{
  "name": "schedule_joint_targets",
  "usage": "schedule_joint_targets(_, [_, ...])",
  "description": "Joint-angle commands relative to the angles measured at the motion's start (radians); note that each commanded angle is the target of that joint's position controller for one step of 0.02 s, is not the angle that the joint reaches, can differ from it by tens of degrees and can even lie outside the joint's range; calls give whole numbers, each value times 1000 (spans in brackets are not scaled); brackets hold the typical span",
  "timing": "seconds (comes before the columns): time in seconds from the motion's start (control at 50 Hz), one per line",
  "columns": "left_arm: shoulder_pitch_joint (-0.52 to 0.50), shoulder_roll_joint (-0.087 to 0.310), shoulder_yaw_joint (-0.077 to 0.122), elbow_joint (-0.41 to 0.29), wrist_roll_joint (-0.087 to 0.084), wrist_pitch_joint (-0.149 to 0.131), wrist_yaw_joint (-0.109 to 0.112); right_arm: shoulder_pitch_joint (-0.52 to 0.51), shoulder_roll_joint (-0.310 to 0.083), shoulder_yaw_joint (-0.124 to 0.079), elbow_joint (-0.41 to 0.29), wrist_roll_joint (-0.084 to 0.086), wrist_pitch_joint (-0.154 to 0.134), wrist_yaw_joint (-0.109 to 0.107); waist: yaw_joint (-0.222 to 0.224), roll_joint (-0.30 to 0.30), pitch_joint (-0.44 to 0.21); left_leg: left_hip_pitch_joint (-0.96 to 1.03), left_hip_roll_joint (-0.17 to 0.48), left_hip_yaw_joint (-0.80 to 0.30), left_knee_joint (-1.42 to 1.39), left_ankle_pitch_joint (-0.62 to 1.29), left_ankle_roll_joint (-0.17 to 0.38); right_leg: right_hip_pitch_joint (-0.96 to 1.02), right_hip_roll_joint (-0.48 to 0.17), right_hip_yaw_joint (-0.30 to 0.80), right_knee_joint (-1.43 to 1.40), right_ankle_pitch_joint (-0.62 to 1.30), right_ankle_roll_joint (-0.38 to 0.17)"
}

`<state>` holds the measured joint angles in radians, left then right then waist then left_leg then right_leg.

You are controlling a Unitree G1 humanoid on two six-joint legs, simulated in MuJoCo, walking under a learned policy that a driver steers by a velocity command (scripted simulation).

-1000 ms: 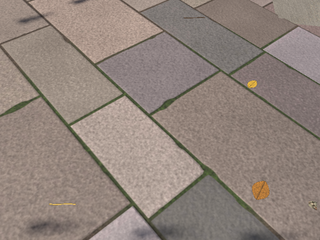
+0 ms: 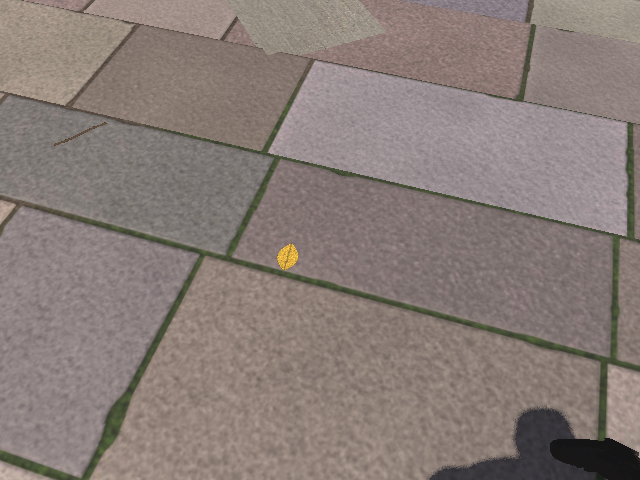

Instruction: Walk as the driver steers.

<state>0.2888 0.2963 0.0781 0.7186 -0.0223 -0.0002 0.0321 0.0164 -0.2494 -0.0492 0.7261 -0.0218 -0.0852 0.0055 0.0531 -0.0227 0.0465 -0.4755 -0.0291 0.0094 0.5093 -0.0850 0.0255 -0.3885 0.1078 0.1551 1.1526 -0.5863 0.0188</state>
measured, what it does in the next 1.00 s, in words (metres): steps on the spot: right foot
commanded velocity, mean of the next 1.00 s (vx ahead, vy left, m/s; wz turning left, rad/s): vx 0.04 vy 0.00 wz -0.12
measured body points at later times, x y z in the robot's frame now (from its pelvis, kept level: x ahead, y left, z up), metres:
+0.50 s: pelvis +0.06 -0.02 +0.01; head +0.06 -0.03 +0.46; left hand +0.23 +0.20 -0.09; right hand +0.15 -0.29 -0.12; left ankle +0.11 +0.11 -0.72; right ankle +0.05 -0.14 -0.72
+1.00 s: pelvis +0.09 -0.03 +0.01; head +0.09 -0.03 +0.46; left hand +0.21 +0.21 -0.11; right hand +0.15 -0.30 -0.13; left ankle +0.11 +0.11 -0.72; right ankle +0.05 -0.14 -0.72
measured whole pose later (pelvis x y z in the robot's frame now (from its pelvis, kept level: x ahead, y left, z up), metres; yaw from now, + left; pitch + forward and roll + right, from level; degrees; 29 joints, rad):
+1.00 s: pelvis +0.09 -0.03 +0.01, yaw -4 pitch -1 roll +0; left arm 0.24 0.22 0.04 0.82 0.01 0.00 0.02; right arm 0.14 -0.24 -0.03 1.04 0.00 0.01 -0.03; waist -0.02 0.00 0.03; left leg -0.24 0.05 0.03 0.51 -0.25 -0.04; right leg -0.17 0.02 0.02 0.52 -0.32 -0.02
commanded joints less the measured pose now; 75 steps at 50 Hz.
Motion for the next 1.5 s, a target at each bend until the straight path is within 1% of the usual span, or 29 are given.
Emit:
schedule_joint_targets(0.02, [32, 150, 41, -72, 7, 35, 14, 53, -93, -17, -56, 2, 33, -11, -50, 95, -175, 341, 326, -336, -173, 122, 210, -251, -122, -29, 161, 69, 47])
schedule_joint_targets(0.06, [55, 78, 24, -77, 8, 46, 13, 33, -120, -23, -39, -12, 36, -10, -20, 141, -121, 178, 253, -211, -233, 124, 200, -128, -122, -73, 48, 112, 39])
schedule_joint_targets(0.1, [56, 42, 10, -79, 16, 36, 15, 35, -125, -26, -25, -6, 32, -9, -18, 148, -148, 187, 250, -157, -230, 244, 221, -76, -122, -98, -94, 129, 37])
schedule_joint_targets(0.16, [9, 34, -4, -90, 23, 28, 7, 39, -146, -31, -10, 9, 42, -10, -36, 155, -202, 222, 275, -136, -221, 274, 233, 9, -143, -111, -283, 210, 28])
schedule_joint_targets(0.22, [-21, 55, -3, -91, 21, 33, -5, 60, -160, -30, 5, 20, 61, -9, -51, 162, -185, 216, 274, -146, -226, 38, 217, 82, -133, -136, -437, 265, 8])
schedule_joint_targets(0.26, [-4, 47, -2, -76, 28, 33, -14, 54, -145, -19, 16, 30, 69, -5, -24, 153, -153, 160, 247, -132, -196, -107, 173, 196, -109, -168, -630, 370, -24])
schedule_joint_targets(0.28, [-12, 56, -1, -81, 36, 32, -14, 90, -116, -7, 33, 32, 68, -2, -24, 137, -139, 122, 221, -121, -176, -171, 119, 256, -122, -142, -715, 405, -50])
schedule_joint_targets(0.3, [-17, 104, 4, -100, 50, 31, -9, 116, -80, 7, 36, 18, 62, 5, -43, 47, -147, 69, 171, -76, -91, -238, 44, 314, -239, 1, -771, 474, -94])
schedule_joint_targets(0.32, [-84, 153, 10, -110, 54, 34, -4, 166, -42, 14, 33, 1, 53, 10, -126, -152, -127, 82, 64, 47, -20, -281, -26, 206, -336, 107, -796, 416, -167])
schedule_joint_targets(0.34, [-117, 85, -7, -115, 55, 25, -12, 124, -75, 11, 40, -7, 53, 5, -92, -156, -106, 187, 64, 20, -16, -223, -46, 79, -318, 105, -841, 270, -181])
schedule_joint_targets(0.36, [-133, 52, -17, -109, 60, 14, -18, 107, -88, 8, 43, -6, 55, 4, -94, -143, -78, 219, 65, 16, -32, -153, -50, 57, -267, 62, -839, 184, -139])
schedule_joint_targets(0.42, [-111, 48, -21, -91, 55, -7, -22, 129, -119, 1, 77, -2, 62, -3, -85, -111, -35, 242, 87, 1, -54, -87, -43, 41, -209, 4, -807, 218, -74])
schedule_joint_targets(0.48, [-74, 52, -20, -76, 44, -10, -18, 131, -105, 4, 103, 4, 56, -2, -74, -26, -37, 231, 90, 1, -62, -76, -35, 89, -190, -21, -757, 316, -72])
schedule_joint_targets(0.6, [-74, 36, -20, -67, 39, -9, -16, 138, -102, 4, 153, 11, 57, -9, -74, 15, -71, 262, 98, 0, -48, -14, -40, 135, -172, -46, -718, 463, -76])
schedule_joint_targets(1.1, [-27, 22, -15, 119, 30, -13, 1, 130, -97, -4, 317, 20, 87, -44, -78, 17, -39, 310, 95, 3, -63, 5, -37, 157, -141, -95, -747, 507, -56])
schedule_joint_targets(1.14, [3, 41, -6, 148, 21, -7, 4, 154, -90, -6, 338, 27, 90, -45, -70, -10, -41, 281, 46, 57, -16, -249, -28, 155, -132, -89, -774, 207, -82])
schedule_joint_targets(1.16, [10, 65, 1, 150, 16, -5, 5, 143, -88, -7, 334, 33, 88, -45, -59, -39, -2, 216, 26, 79, 30, -380, -21, 131, -157, -42, -811, -13, -112])
schedule_joint_targets(1.2, [64, 111, 15, 162, 6, -19, 5, 76, -68, -4, 295, 39, 65, -38, -21, -133, 81, 49, 6, 91, 187, -403, -5, 136, -302, 178, -951, -266, -201])
schedule_joint_targets(1.22, [71, 134, 23, 171, 0, -32, 6, 56, -60, -2, 278, 44, 47, -31, -16, -170, 120, -2, 41, 47, 266, -370, 16, 130, -380, 289, -997, -269, -249])
schedule_joint_targets(1.24, [63, 122, 21, 171, 4, -47, 5, 52, -69, -6, 269, 52, 31, -21, -21, -172, 136, -64, 74, 5, 320, -398, 38, 157, -419, 336, -1007, -207, -271])
schedule_joint_targets(1.28, [21, 97, 16, 163, -2, -64, -1, 71, -79, -8, 264, 63, 3, -3, -45, -132, 119, -92, 111, -22, 265, -441, 75, 229, -419, 288, -975, -50, -254])
schedule_joint_targets(1.32, [-62, 105, 17, 151, -17, -59, -7, 190, -67, -14, 318, 56, -12, 8, -118, -87, 56, 197, 60, 57, 27, -243, 75, 125, -320, 110, -907, 94, -188])
schedule_joint_targets(1.34, [-70, 97, 15, 150, -11, -55, -10, 293, -74, -25, 369, 46, -9, 9, -152, -69, 12, 387, 10, 90, -7, -133, 50, 36, -263, 38, -834, 161, -163])
schedule_joint_targets(1.36, [-90, 61, 3, 142, -3, -58, -12, 401, -97, -37, 402, 38, -5, 9, -191, 2, -23, 527, 55, -1, -43, -150, 54, -54, -197, -50, -659, 270, -122])
schedule_joint_targets(1.38, [-104, -9, -15, 112, 8, -67, -12, 518, -197, -58, 409, 38, -3, 1, -212, 277, -62, 645, 293, -397, -229, -296, 151, -234, -80, -197, -287, 208, -40])
schedule_joint_targets(1.4, [-107, 0, -9, 93, -11, -83, -8, 540, -212, -49, 408, 24, -16, 12, -199, 325, -72, 651, 425, -727, -349, -407, 264, -366, -42, -102, -58, 16, -38])
schedule_joint_targets(1.42, [-91, 28, -4, 102, -32, -95, -13, 441, -165, -30, 378, 26, -28, 11, -146, 203, 6, 605, 431, -673, -344, -475, 260, -453, -117, -42, 57, 78, -63])
schedule_joint_targets(1.44, [-87, 41, -3, 114, -33, -103, -20, 373, -119, -18, 350, 30, -34, 13, -120, 144, 44, 564, 382, -550, -345, -468, 216, -473, -164, -52, 67, 193, -85])
schedule_joint_targets(1.5, [-107, 51, 12, 131, -3, -103, -25, 334, -72, 6, 326, 21, -29, 20, -91, 111, 45, 490, 275, -286, -367, -135, 136, -390, -230, -100, -60, 393, -86])
Velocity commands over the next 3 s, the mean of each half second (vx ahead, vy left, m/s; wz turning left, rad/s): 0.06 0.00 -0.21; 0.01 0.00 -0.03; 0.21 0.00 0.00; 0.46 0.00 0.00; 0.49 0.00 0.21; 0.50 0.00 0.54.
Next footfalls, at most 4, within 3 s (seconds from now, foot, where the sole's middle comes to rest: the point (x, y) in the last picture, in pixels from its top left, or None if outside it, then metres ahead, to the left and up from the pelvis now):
0.30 right None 0.09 -0.14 -0.76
1.86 right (418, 430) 0.54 -0.15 -0.76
2.40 left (317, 294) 0.86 0.08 -0.76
2.88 right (378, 198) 1.17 -0.07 -0.76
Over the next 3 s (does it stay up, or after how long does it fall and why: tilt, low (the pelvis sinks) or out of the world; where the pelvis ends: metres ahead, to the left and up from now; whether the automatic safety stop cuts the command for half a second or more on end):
stays up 1.04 0.00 0.01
